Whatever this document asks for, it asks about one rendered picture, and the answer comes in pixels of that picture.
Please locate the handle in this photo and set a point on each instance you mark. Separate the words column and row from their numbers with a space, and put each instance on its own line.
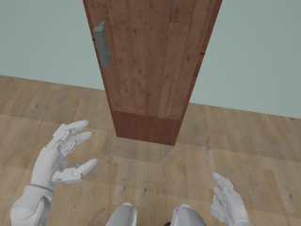
column 101, row 44

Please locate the robot right hand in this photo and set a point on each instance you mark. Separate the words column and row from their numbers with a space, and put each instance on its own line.
column 233, row 209

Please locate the left robot thigh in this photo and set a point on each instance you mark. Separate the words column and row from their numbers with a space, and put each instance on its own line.
column 124, row 215

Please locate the robot left forearm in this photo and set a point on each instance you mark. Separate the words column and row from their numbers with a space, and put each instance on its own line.
column 33, row 207

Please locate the cupboard door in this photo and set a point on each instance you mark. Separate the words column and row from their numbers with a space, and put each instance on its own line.
column 154, row 46

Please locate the right robot thigh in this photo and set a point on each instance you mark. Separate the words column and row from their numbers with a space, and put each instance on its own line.
column 185, row 216

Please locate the robot thigh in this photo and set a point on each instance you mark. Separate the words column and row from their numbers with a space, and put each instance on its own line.
column 185, row 216
column 124, row 215

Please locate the robot left hand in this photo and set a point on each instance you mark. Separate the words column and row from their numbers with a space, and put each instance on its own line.
column 54, row 155

